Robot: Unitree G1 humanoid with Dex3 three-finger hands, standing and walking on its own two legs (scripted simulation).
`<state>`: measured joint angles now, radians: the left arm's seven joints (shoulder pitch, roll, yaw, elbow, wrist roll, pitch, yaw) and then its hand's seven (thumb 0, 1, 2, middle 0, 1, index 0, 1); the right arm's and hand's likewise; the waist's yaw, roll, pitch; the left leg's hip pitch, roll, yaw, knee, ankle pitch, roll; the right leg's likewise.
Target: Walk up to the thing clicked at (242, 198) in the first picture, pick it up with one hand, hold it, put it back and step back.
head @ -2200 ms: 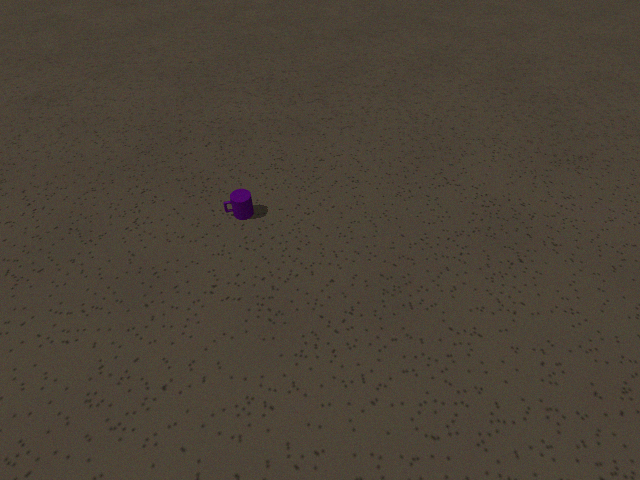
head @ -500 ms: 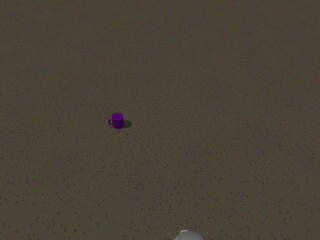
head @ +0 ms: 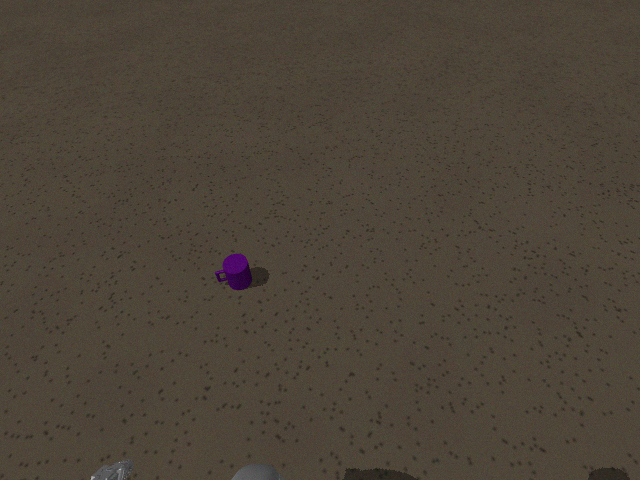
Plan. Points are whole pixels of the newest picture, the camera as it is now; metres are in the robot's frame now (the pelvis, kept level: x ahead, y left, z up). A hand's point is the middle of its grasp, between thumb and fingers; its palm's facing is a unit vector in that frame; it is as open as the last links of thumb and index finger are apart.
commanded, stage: walk up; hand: left
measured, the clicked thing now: (233, 273) +0.92 +0.34 -0.72
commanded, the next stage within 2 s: none
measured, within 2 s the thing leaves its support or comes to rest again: neither
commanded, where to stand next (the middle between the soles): +0.60 +0.00 m, yaw +3 degrees
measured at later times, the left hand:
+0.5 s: hand (125, 414) +0.25 +0.31 -0.15, palm faces -0.04 -0.95 -0.32, open 7.4 cm
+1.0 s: hand (196, 300) +0.43 +0.23 -0.12, palm faces +0.02 -0.92 -0.39, open 7.4 cm
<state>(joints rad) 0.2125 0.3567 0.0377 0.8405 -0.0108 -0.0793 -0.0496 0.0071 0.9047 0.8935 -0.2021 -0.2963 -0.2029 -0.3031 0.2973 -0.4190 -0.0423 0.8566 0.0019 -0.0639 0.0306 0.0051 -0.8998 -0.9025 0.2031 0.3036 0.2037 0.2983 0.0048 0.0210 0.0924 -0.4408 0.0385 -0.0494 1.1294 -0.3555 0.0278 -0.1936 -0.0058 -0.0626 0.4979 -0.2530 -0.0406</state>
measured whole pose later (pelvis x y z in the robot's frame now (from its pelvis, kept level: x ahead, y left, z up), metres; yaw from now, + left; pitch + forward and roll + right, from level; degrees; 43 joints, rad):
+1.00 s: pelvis +0.38 -0.04 +0.00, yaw +1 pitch -3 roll +0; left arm 0.33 0.37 0.04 0.84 0.00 -0.08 -0.04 0.01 0.90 0.89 -0.20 -0.30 -0.20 -0.30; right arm 0.31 -0.43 -0.05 0.86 0.00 -0.04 0.04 0.00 -0.90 -0.90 0.20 0.30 0.20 0.30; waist 0.02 0.07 0.07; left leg -0.51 0.05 -0.06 0.95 -0.22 0.00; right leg -0.15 0.01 -0.10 0.43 -0.23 -0.05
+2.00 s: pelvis +0.49 -0.01 -0.01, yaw +4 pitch -3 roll +2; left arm 0.14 0.36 0.02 0.97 0.01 0.00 -0.01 0.01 0.90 0.89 -0.20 -0.30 -0.20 -0.30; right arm 0.21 -0.37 -0.01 1.04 -0.02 0.00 0.01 0.00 -0.90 -0.90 0.20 0.30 0.20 0.30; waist 0.01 -0.03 0.07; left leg -0.18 -0.01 0.00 0.56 -0.32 -0.02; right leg -0.37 -0.07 -0.01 0.61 -0.22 0.00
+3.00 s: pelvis +0.53 -0.01 +0.00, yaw +5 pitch -3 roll +0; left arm 0.06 0.34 0.03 1.13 0.01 -0.01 -0.02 0.01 0.91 0.89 -0.20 -0.30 -0.20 -0.30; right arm 0.13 -0.37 0.00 1.11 -0.02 -0.02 0.00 0.00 -0.90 -0.90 0.20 0.30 0.20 0.30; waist 0.00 0.00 0.05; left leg -0.05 0.03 -0.03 0.39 -0.29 -0.03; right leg -0.21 -0.03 -0.05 0.42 -0.16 0.00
